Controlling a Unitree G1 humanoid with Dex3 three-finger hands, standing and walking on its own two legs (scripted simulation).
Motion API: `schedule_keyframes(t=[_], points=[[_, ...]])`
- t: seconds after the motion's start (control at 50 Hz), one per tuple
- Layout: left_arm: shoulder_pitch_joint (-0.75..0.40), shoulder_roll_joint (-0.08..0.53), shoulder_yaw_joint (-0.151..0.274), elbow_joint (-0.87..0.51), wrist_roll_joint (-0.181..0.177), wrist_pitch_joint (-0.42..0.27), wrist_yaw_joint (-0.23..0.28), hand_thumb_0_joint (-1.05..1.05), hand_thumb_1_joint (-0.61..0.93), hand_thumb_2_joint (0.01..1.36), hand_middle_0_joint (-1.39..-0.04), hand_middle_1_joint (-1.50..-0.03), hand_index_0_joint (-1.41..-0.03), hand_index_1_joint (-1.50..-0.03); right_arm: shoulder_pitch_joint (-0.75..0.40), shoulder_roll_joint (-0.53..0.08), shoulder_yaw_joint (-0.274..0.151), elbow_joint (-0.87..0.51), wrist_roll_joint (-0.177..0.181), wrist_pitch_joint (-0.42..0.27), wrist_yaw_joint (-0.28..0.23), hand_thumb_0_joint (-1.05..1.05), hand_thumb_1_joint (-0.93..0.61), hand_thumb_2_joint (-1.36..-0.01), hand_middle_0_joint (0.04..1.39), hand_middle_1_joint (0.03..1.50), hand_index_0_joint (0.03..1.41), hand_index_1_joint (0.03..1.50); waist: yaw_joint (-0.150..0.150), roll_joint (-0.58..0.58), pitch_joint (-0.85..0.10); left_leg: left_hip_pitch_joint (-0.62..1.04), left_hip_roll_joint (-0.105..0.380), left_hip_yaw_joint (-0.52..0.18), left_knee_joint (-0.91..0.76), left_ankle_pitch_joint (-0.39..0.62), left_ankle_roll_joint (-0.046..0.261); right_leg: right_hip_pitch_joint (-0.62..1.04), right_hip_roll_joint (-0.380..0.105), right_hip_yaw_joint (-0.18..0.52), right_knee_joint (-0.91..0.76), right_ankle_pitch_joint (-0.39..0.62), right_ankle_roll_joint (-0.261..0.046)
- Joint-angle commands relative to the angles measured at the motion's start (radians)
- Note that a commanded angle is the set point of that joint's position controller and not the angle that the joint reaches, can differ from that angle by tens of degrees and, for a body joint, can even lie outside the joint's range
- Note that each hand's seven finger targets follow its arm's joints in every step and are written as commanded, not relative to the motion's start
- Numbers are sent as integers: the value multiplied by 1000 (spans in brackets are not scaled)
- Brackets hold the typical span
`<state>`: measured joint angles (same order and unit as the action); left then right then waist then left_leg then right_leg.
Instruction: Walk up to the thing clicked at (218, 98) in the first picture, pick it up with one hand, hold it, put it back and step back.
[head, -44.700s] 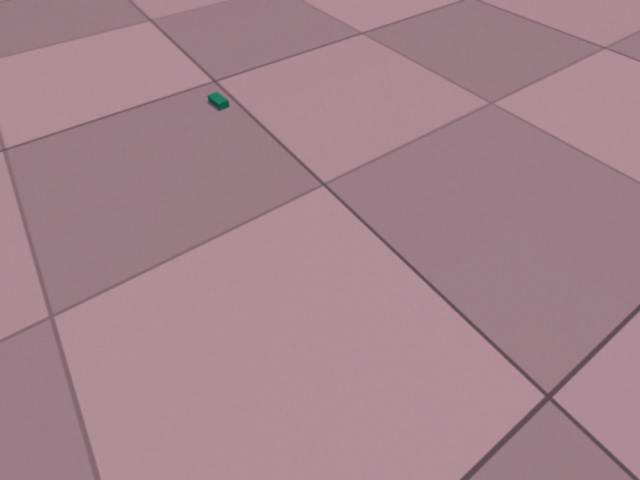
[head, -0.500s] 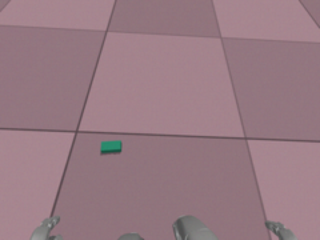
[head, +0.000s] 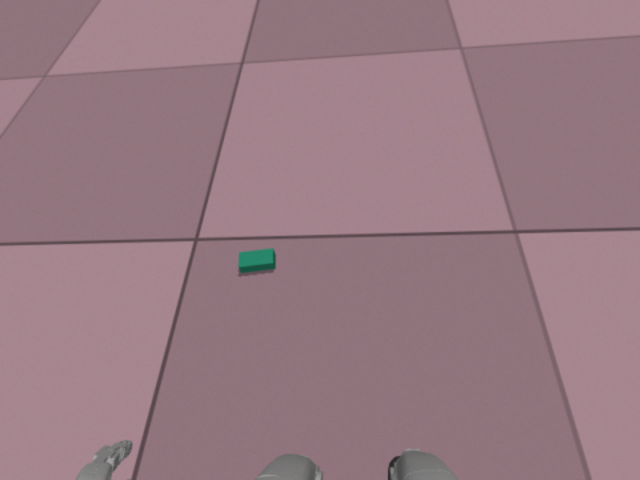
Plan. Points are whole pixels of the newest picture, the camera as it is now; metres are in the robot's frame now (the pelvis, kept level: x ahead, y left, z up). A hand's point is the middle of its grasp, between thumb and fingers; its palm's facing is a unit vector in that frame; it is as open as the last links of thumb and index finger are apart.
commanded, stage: step back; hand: left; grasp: from above
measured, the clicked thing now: (257, 260) +0.86 +0.31 -0.74
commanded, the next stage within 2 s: stand in 1.66 s
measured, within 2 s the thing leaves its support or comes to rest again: neither
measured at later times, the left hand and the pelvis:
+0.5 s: hand out of the picture -0.12 +0.30 -0.16, palm faces -0.03 -0.91 -0.41, open 7.4 cm; pelvis -0.18 +0.03 -0.01, yaw -2 degrees
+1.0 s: hand out of the picture -0.13 +0.32 -0.14, palm faces -0.04 -0.93 -0.36, open 7.4 cm; pelvis -0.23 +0.04 +0.01, yaw -1 degrees
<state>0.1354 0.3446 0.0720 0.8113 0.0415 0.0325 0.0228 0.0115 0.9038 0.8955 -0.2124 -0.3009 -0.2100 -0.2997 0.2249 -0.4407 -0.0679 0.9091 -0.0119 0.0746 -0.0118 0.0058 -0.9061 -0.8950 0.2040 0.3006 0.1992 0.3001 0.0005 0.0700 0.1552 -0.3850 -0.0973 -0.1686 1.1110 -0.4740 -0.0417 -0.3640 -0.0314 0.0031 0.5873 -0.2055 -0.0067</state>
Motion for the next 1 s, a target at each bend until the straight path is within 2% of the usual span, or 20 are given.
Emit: schedule_keyframes(t=[0.0, 0.04, 0.1, 0.14, 0.16, 0.24, 0.36, 0.46, 0.48, 0.5, 0.52, 0.54, 0.6, 0.68, 0.74, 0.78, 0.8, 0.82, 0.88, 0.98], points=[[60, 276, 81, -70, -1, -17, 31, 0, 900, 900, -200, -300, -200, -300, -29, -120, -24, -112, -11, -36, -17, 0, -900, -900, 200, 300, 200, 300, 75, -301, -238, -98, 67, 58, -295, -101, 7, 407, -256, 239, -96, 328, -187], [23, 287, 73, -76, -9, -9, 28, 0, 900, 900, -200, -300, -200, -300, 35, -132, -35, -79, -15, -32, -11, 0, -900, -900, 200, 300, 200, 300, 46, -327, -264, 21, 74, 115, -414, -50, 29, 334, -238, 207, -78, 347, -166], [-42, 282, 52, -95, -20, 7, 23, 0, 900, 900, -200, -300, -200, -300, 152, -157, -54, -22, -22, -26, 9, 0, -900, -900, 200, 300, 200, 300, -45, -194, -247, 233, 86, 110, -677, 197, 81, 86, -172, 149, 7, 98, -74], [-65, 235, 43, -104, -32, 6, 33, 0, 900, 900, -200, -300, -200, -300, -1, -306, -75, -83, -47, -23, 21, 0, -900, -900, 200, 300, 200, 300, -29, 212, -169, 132, 432, -341, -827, 270, 257, -176, 92, -24, 398, -417, 10], [-131, 273, 66, -107, -16, 4, 40, 0, 900, 900, -200, -300, -200, -300, -35, -333, -81, -102, -39, -28, 21, 0, -900, -900, 200, 300, 200, 300, -76, 218, -131, -55, 497, -416, -860, 285, 352, -82, 96, 94, 583, -472, 16], [44, 247, 61, -10, -44, 18, 21, 0, 900, 900, -200, -300, -200, -300, -184, -184, -33, -134, -45, -43, 0, 0, -900, -900, 200, 300, 200, 300, 57, 61, -78, -18, 290, -40, -751, 472, 213, -109, 155, 177, 770, -266, -10], [33, 204, 33, -18, -23, -30, 22, 0, 900, 900, -200, -300, -200, -300, -25, -144, -38, -105, -16, -39, 1, 0, -900, -900, 200, 300, 200, 300, -39, 98, -214, 440, 315, -27, -613, 653, 288, -145, 65, 70, 290, -312, 50], [155, 208, 32, 66, -4, -59, 11, 0, 900, 900, -200, -300, -200, -300, -87, -188, -47, -104, -8, -20, 7, 0, -900, -900, 200, 300, 200, 300, 12, 79, -273, 260, 305, -17, -528, 420, 208, 198, 62, -6, -279, -77, -12], [170, 255, 48, 79, 4, -63, 11, 0, 900, 900, -200, -300, -200, -300, -95, -148, -32, -113, -7, -25, 7, 0, -900, -900, 200, 300, 200, 300, 23, -7, -278, 118, 262, 0, -476, 318, 161, 287, 7, 129, -239, -41, -39], [159, 318, 64, 68, 15, -65, 9, 0, 900, 900, -200, -300, -200, -300, -109, -108, -21, -135, -2, -32, 9, 0, -900, -900, 200, 300, 200, 300, 22, -214, -236, -110, 139, 59, -357, 82, 88, 319, -162, 402, -254, -96, -104], [58, 396, 78, 39, 10, -59, 6, 0, 900, 900, -200, -300, -200, -300, -174, -125, -29, -139, -8, -31, -2, 0, -900, -900, 200, 300, 200, 300, 58, -292, -185, -34, 92, 62, -225, -93, 35, 47, -352, 527, -274, -160, -257], [-33, 385, 74, 15, 8, -59, 8, 0, 900, 900, -200, -300, -200, -300, -159, -160, -45, -118, -8, -29, -3, 0, -900, -900, 200, 300, 200, 300, 31, -294, -100, 62, 122, 5, -113, -74, 27, -144, -383, 549, -307, -220, -279], [-55, 280, 50, 3, 4, -68, 8, 0, 900, 900, -200, -300, -200, -300, -108, -138, -38, -58, -1, -38, 9, 0, -900, -900, 200, 300, 200, 300, 1, -183, -75, 16, 30, 29, -85, 15, 34, -26, -196, 252, -228, -81, -179], [17, 291, 55, 31, 16, -62, -10, 0, 900, 900, -200, -300, -200, -300, -109, -113, -21, -53, -11, -78, 18, 0, -900, -900, 200, 300, 200, 300, 52, -263, -88, 11, 70, 134, -425, -8, 25, 100, -143, 235, -240, -365, -143], [21, 269, 42, 24, 8, -37, -27, 0, 900, 900, -200, -300, -200, -300, -14, -101, -35, -2, -22, -113, 8, 0, -900, -900, 200, 300, 200, 300, 16, -222, -140, 221, 51, 173, -790, 115, 34, 115, -114, 163, -71, -236, -113], [86, 140, 3, 17, -13, -33, -31, 0, 900, 900, -200, -300, -200, -300, 8, -188, -58, -3, -45, -137, -8, 0, -900, -900, 200, 300, 200, 300, 24, 73, -185, 447, 352, -317, -876, 121, 119, -197, 36, 29, 246, -267, -12], [-2, 234, 28, 24, -5, -29, -19, 0, 900, 900, -200, -300, -200, -300, -4, -280, -69, -12, -33, -137, -7, 0, -900, -900, 200, 300, 200, 300, -20, 28, -121, 271, 460, -434, -869, -69, 233, -218, -6, 64, 272, -343, -4], [-64, 281, 40, 20, -2, -33, -22, 0, 900, 900, -200, -300, -200, -300, -22, -283, -75, -11, -29, -138, -5, 0, -900, -900, 200, 300, 200, 300, -32, 15, -50, 109, 469, -453, -917, -178, 270, -132, -25, 107, 311, -339, -12], [-2, 243, 40, 39, -18, -42, -42, 0, 900, 900, -200, -300, -200, -300, -70, -175, -41, -22, -32, -154, -4, 0, -900, -900, 200, 300, 200, 300, 21, 52, -57, 215, 308, -150, -834, 132, 180, -125, -29, 74, 241, -214, -15], [-33, 222, 41, 39, -9, -48, -53, 0, 900, 900, -200, -300, -200, -300, -16, -202, -57, -18, -34, -135, 2, 0, -900, -900, 200, 300, 200, 300, -25, 119, -98, 154, 281, -85, -789, 93, 185, 29, 22, -8, 56, -218, -12]])
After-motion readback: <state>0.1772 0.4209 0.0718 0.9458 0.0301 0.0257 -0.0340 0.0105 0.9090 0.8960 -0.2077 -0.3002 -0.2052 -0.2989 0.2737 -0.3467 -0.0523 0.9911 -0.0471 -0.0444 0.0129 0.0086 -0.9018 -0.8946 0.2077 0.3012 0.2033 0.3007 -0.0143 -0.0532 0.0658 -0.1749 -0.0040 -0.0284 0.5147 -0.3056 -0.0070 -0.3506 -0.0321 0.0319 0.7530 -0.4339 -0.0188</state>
